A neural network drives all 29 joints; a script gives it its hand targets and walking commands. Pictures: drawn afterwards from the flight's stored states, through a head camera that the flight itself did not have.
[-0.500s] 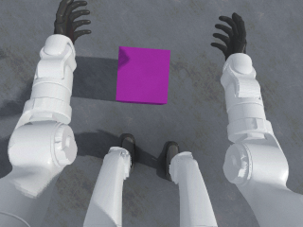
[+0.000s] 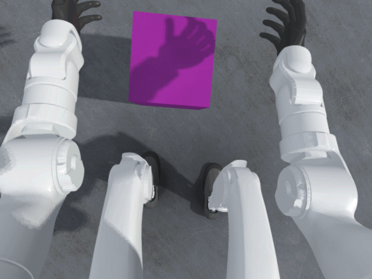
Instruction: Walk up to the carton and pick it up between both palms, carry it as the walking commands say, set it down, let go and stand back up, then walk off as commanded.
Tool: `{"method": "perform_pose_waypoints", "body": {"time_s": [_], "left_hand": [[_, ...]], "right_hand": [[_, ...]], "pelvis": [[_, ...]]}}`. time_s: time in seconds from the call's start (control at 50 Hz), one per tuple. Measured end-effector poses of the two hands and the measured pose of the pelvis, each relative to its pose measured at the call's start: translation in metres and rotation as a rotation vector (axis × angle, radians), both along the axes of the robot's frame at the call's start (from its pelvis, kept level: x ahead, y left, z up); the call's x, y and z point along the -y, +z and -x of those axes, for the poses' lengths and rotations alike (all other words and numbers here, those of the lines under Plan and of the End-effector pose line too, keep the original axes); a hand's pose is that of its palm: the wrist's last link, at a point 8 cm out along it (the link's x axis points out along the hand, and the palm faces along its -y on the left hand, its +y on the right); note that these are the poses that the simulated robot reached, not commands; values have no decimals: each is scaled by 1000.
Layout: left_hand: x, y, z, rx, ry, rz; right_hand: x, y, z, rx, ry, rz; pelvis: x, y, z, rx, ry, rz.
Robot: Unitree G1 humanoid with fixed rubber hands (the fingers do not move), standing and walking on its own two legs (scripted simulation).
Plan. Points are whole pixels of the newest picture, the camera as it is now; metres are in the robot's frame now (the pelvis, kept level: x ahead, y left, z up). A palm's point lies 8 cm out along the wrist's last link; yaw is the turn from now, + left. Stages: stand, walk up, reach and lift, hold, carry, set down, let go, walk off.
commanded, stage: reach and lift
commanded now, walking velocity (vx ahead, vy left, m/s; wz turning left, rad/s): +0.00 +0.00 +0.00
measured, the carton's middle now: (172, 70) +0.51 +0.06 -0.40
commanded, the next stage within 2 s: none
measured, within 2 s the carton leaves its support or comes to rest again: neither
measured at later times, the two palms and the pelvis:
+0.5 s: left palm (101, 46) +0.52 +0.23 -0.26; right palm (258, 63) +0.52 -0.14 -0.26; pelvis -0.02 +0.00 -0.11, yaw -1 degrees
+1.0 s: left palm (114, 57) +0.52 +0.22 -0.34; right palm (245, 69) +0.52 -0.13 -0.34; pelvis -0.03 +0.00 -0.17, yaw -1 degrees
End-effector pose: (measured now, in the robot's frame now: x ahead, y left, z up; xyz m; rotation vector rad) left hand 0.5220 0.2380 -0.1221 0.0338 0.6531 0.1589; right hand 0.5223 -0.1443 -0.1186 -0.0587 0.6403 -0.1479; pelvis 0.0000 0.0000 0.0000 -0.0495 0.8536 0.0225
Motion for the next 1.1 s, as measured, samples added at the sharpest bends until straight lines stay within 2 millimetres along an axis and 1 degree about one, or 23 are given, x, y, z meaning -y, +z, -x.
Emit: {"method": "perform_pose_waypoints", "body": {"time_s": [0.14,0.34,0.54,0.8,0.86,0.92,0.98,1.1], "left_hand": [[3,-40,-3,-6,7,2],[9,-94,-4,-28,12,8],[12,-149,0,-53,18,9],[16,-213,4,-79,18,15],[18,-221,4,-69,16,13],[19,-223,3,-62,16,13],[20,-221,3,-61,12,12],[21,-211,0,-65,10,12]], "right_hand": [[-1,-39,-2,-11,0,0],[-3,-93,-2,-37,4,0],[-5,-148,2,-68,12,-2],[-10,-214,7,-109,26,-14],[-10,-222,6,-103,32,-6],[-9,-220,1,-84,34,-1],[-10,-217,0,-82,37,-6],[-12,-214,4,-97,37,-12]], "pelvis": [[-1,-38,8,25,-6,3],[-4,-81,15,75,-8,3],[-4,-117,22,142,-10,2],[-1,-156,30,220,-12,-2],[-1,-162,31,242,-13,-5],[0,-165,31,260,-15,-7],[0,-165,30,269,-17,-7],[0,-162,29,262,-19,-6]]}}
